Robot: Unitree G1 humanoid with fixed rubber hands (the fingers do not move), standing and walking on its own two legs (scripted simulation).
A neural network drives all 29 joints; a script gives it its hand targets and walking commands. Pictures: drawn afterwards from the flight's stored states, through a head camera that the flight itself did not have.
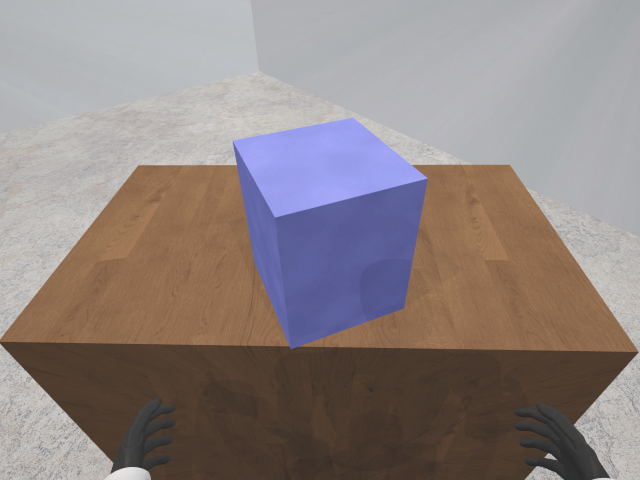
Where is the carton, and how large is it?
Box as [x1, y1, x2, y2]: [233, 118, 427, 348]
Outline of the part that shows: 353,118 233,141 254,261 291,348 403,308 427,178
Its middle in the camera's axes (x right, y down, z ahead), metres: +0.00 -0.02 +0.61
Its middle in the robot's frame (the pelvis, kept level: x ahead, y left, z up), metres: +0.48 +0.03 +0.10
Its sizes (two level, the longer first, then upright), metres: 0.210 0.200 0.250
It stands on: a pedestal, 0.74 m high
